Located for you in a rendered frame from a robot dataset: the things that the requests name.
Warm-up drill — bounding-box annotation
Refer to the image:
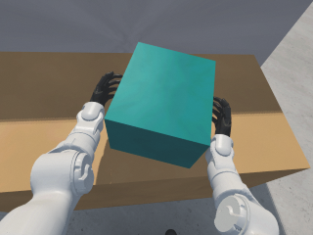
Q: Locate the robot right upper arm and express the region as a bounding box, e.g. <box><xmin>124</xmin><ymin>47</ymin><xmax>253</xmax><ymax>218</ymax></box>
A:
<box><xmin>214</xmin><ymin>195</ymin><xmax>280</xmax><ymax>235</ymax></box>

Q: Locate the robot left hand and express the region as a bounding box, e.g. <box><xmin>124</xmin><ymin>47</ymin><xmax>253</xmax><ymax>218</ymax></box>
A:
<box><xmin>90</xmin><ymin>71</ymin><xmax>123</xmax><ymax>107</ymax></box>

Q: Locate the pedestal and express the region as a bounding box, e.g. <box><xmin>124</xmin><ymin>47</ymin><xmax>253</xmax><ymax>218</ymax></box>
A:
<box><xmin>0</xmin><ymin>51</ymin><xmax>310</xmax><ymax>212</ymax></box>

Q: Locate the robot left forearm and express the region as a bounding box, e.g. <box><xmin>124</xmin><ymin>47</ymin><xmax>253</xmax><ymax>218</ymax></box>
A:
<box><xmin>30</xmin><ymin>102</ymin><xmax>105</xmax><ymax>194</ymax></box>

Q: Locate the carton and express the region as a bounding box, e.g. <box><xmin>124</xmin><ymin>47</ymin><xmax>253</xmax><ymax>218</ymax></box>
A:
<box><xmin>104</xmin><ymin>42</ymin><xmax>216</xmax><ymax>168</ymax></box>

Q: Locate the robot right hand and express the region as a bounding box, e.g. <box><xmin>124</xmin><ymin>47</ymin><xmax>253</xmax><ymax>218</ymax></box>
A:
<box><xmin>211</xmin><ymin>96</ymin><xmax>232</xmax><ymax>137</ymax></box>

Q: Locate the robot right forearm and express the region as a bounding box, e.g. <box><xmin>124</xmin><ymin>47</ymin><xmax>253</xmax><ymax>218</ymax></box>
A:
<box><xmin>205</xmin><ymin>134</ymin><xmax>263</xmax><ymax>210</ymax></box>

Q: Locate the robot left upper arm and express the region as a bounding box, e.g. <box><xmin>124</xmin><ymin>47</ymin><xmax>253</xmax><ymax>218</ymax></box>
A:
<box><xmin>0</xmin><ymin>151</ymin><xmax>95</xmax><ymax>235</ymax></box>

